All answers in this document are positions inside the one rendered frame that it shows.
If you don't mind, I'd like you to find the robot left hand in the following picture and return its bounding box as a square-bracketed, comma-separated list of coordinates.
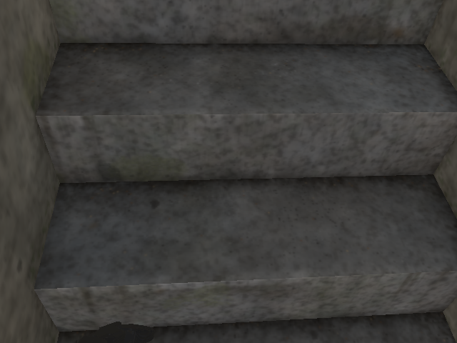
[76, 322, 155, 343]

